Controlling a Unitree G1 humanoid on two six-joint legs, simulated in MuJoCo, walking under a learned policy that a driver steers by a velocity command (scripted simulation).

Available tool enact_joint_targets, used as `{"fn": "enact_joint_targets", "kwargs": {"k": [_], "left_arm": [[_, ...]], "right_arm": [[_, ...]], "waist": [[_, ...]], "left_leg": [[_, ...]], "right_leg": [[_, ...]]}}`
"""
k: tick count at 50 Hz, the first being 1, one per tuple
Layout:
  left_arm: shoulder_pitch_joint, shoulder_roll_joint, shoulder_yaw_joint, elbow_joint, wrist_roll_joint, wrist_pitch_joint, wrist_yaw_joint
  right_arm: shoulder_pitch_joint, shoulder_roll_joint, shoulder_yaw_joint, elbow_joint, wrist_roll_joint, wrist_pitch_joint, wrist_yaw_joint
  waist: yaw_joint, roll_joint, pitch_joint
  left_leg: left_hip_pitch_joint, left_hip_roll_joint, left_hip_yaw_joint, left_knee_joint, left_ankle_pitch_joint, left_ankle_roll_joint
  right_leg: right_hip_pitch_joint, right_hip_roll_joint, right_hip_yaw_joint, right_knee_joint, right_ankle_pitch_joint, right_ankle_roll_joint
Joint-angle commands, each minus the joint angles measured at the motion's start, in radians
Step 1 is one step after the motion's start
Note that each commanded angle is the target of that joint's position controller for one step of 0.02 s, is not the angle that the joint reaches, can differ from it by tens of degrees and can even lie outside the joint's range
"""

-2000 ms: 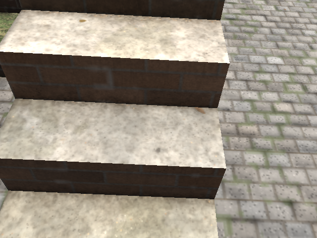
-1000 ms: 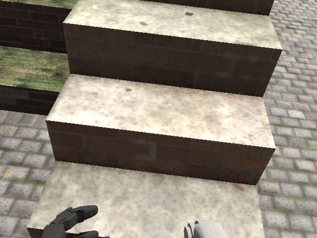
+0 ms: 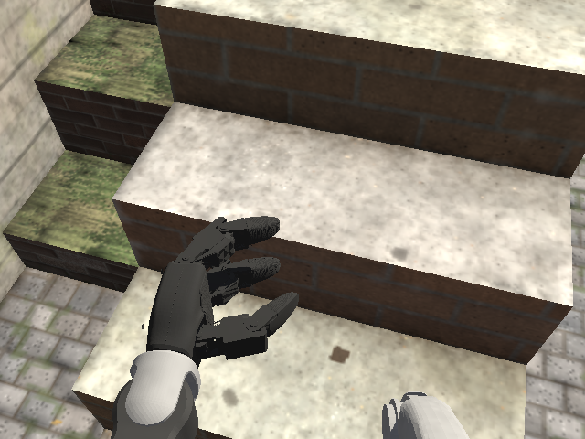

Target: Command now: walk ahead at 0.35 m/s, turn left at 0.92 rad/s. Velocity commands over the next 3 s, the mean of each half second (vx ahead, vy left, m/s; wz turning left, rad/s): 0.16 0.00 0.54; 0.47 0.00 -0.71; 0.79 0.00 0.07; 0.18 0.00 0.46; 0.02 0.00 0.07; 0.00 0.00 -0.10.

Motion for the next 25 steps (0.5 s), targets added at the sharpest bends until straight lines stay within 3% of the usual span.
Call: {"fn": "enact_joint_targets", "kwargs": {"k": [1, 2, 3, 4, 5, 6, 7, 8, 9, 10, 11, 13, 14, 16, 17, 18, 19, 20, 21, 22, 23, 24, 25], "left_arm": [[0.445, 0.342, 0.156, 0.035, -0.016, 0.038, 0.036], [0.352, 0.365, 0.143, 0.023, 0.083, 0.047, 0.048], [0.476, 0.305, 0.125, 0.135, 0.102, 0.071, 0.041], [0.496, 0.206, 0.107, 0.233, 0.084, 0.086, 0.029], [0.445, 0.145, 0.109, 0.269, 0.084, 0.101, 0.028], [0.421, 0.133, 0.124, 0.283, 0.090, 0.106, 0.055], [0.374, 0.119, 0.131, 0.323, 0.086, 0.105, 0.065], [0.329, 0.093, 0.127, 0.338, 0.077, 0.094, 0.049], [0.270, 0.054, 0.117, 0.346, 0.054, 0.081, 0.023], [0.256, 0.043, 0.115, 0.357, 0.042, 0.074, 0.004], [0.270, 0.043, 0.113, 0.367, 0.036, 0.075, -0.013], [0.290, 0.078, 0.129, 0.358, 0.053, 0.084, -0.018], [0.302, 0.108, 0.142, 0.345, 0.063, 0.089, -0.025], [0.384, 0.196, 0.174, 0.338, 0.072, 0.096, -0.037], [0.360, 0.248, 0.189, 0.314, 0.053, 0.098, -0.029], [0.400, 0.263, 0.194, 0.315, 0.038, 0.100, -0.028], [0.443, 0.285, 0.211, 0.366, 0.004, 0.105, -0.040], [0.412, 0.291, 0.209, 0.409, 0.006, 0.091, -0.047], [0.420, 0.246, 0.194, 0.433, 0.003, 0.092, -0.052], [0.445, 0.172, 0.172, 0.443, 0.029, 0.114, -0.055], [0.535, 0.051, 0.141, 0.421, 0.053, 0.134, -0.043], [0.660, 0.106, 0.163, 0.392, 0.004, 0.166, -0.036], [0.615, 0.204, 0.199, 0.336, 0.018, 0.198, -0.030]], "right_arm": [[-0.080, -0.296, -0.065, -0.218, -0.077, -0.023, -0.013], [-0.110, -0.268, -0.050, -0.271, -0.138, -0.039, 0.017], [-0.319, -0.187, -0.046, -0.367, -0.153, -0.053, 0.027], [-0.395, -0.057, -0.018, -0.426, -0.124, -0.085, 0.030], [-0.352, -0.001, 0.001, -0.438, -0.088, -0.099, 0.043], [-0.361, 0.020, 0.010, -0.460, -0.088, -0.091, 0.057], [-0.315, 0.028, 0.015, -0.460, -0.075, -0.067, 0.074], [-0.250, 0.039, 0.021, -0.460, -0.071, -0.041, 0.071], [-0.183, 0.032, 0.022, -0.447, -0.074, -0.023, 0.060], [-0.171, 0.016, 0.017, -0.448, -0.084, -0.010, 0.044], [-0.173, -0.016, 0.006, -0.457, -0.096, 0.011, 0.027], [-0.219, -0.008, 0.011, -0.500, -0.095, 0.028, -0.003], [-0.238, 0.012, 0.018, -0.513, -0.083, 0.025, -0.005], [-0.291, 0.031, 0.040, -0.536, -0.082, 0.011, -0.001], [-0.305, 0.054, 0.064, -0.570, -0.080, 0.008, 0.018], [-0.278, 0.063, 0.078, -0.563, -0.100, 0.000, 0.027], [-0.244, 0.068, 0.080, -0.531, -0.110, -0.005, 0.035], [-0.070, 0.068, 0.060, -0.482, -0.094, -0.027, 0.045], [0.027, 0.017, 0.034, -0.435, -0.085, -0.041, 0.053], [0.044, -0.029, 0.018, -0.415, -0.078, -0.054, 0.066], [-0.016, -0.072, 0.022, -0.425, -0.076, -0.054, 0.061], [-0.126, -0.127, 0.015, -0.505, -0.059, -0.033, 0.026], [-0.296, -0.167, 0.004, -0.543, -0.030, -0.013, 0.003]], "waist": [[0.252, -0.273, -0.661], [0.223, -0.582, -0.932], [0.256, -0.488, -0.624], [0.191, -0.339, -0.413], [0.098, -0.159, -0.401], [0.085, -0.089, -0.315], [0.039, -0.028, -0.207], [-0.013, -0.011, -0.130], [-0.064, -0.002, -0.073], [-0.072, 0.014, -0.038], [-0.070, -0.015, -0.004], [-0.048, -0.067, 0.002], [-0.026, -0.109, 0.011], [0.024, -0.142, 0.011], [0.002, -0.178, -0.019], [0.020, -0.140, -0.051], [0.029, -0.167, -0.048], [-0.067, -0.250, -0.077], [-0.106, -0.228, -0.060], [-0.097, -0.117, -0.008], [0.011, 0.077, -0.018], [0.074, 0.280, -0.193], [0.107, 0.299, -0.115]], "left_leg": [[-0.379, -0.029, -0.099, 0.561, 0.984, -0.097], [-0.370, -0.129, 0.028, 1.264, 0.114, -0.170], [-0.611, -0.071, 0.171, 1.370, -0.053, -0.184], [-0.887, 0.012, 0.198, 1.475, -0.149, -0.178], [-0.979, 0.024, 0.193, 1.430, -0.049, -0.154], [-0.926, 0.054, 0.183, 1.508, -0.041, -0.129], [-0.908, 0.064, 0.183, 1.551, -0.044, -0.117], [-0.863, 0.089, 0.155, 1.501, 0.004, -0.108], [-0.792, 0.101, 0.149, 1.431, 0.068, -0.106], [-0.731, 0.098, 0.157, 1.388, 0.131, -0.110], [-0.694, 0.105, 0.188, 1.319, 0.165, -0.130], [-0.708, 0.130, 0.169, 1.251, 0.249, -0.151], [-0.770, 0.143, 0.128, 1.206, 0.270, -0.158], [-0.797, 0.155, 0.168, 0.972, 0.186, -0.178], [-0.650, 0.196, 0.161, 0.680, 0.041, -0.168], [-0.429, 0.165, 0.245, 0.492, -0.133, -0.184], [-0.246, 0.116, 0.380, 0.370, -0.220, -0.201], [-0.042, 0.158, 0.320, 0.284, -0.115, -0.183], [-0.014, 0.154, 0.294, 0.146, -0.068, -0.181], [-0.054, 0.225, 0.236, 0.032, 0.028, -0.208], [-0.099, 0.399, -0.020, 0.023, 0.254, -0.233], [-0.184, 0.491, -0.328, -0.270, -0.188, -0.235], [-0.292, 0.485, -0.376, -0.359, -0.594, -0.227]], "right_leg": [[1.310, -0.200, 0.664, -0.819, -0.148, -0.199], [1.349, -0.434, 1.069, -1.054, 0.344, -0.307], [1.318, -0.332, 0.686, -0.948, 1.049, -0.278], [1.370, -0.295, 0.387, -0.889, 1.162, -0.228], [1.342, -0.333, 0.368, -0.842, 0.838, -0.205], [1.163, -0.335, 0.410, -0.905, 0.537, -0.179], [1.008, -0.301, 0.377, -0.957, 0.317, -0.164], [0.900, -0.260, 0.291, -1.006, 0.161, -0.131], [0.789, -0.241, 0.198, -1.041, 0.150, -0.108], [0.730, -0.237, 0.117, -1.073, 0.195, -0.092], [0.697, -0.227, 0.029, -1.112, 0.234, -0.077], [0.735, -0.257, 0.011, -1.146, 0.238, -0.058], [0.781, -0.273, 0.032, -1.138, 0.200, -0.055], [0.871, -0.276, 0.074, -1.204, 0.089, -0.057], [0.852, -0.268, 0.045, -1.256, 0.070, -0.003], [0.794, -0.226, 0.004, -1.299, 0.039, 0.034], [0.740, -0.189, 0.009, -1.308, 0.013, 0.009], [0.696, -0.201, 0.010, -1.281, 0.089, 0.000], [0.724, -0.135, -0.017, -1.114, 0.074, 0.001], [0.755, -0.093, -0.020, -0.935, 0.033, 0.011], [0.703, -0.006, -0.032, -0.705, -0.106, 0.040], [0.770, -0.019, 0.080, -0.561, 0.015, 0.088], [0.704, -0.012, 0.071, -0.326, 0.090, 0.122]]}}
Next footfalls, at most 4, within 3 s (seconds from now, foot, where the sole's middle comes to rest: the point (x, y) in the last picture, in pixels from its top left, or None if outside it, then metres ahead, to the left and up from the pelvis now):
0.44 left None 0.21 0.18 -0.59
0.80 right None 0.12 -0.04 -0.59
1.02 left None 0.18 0.08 -0.59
1.30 right None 0.17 -0.19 -0.36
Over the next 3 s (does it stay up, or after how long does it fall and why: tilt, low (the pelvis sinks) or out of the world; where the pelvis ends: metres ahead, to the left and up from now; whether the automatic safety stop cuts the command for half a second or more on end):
stays up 0.63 -0.34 0.39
